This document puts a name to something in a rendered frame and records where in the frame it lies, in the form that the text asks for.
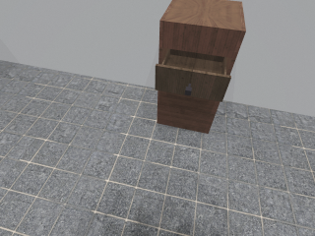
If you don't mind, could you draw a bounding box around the handle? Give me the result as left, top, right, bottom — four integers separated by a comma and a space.
184, 84, 192, 95

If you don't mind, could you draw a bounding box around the cabinet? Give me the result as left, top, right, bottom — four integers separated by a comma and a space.
157, 0, 246, 134

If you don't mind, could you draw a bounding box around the drawer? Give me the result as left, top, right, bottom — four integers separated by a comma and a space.
155, 48, 231, 102

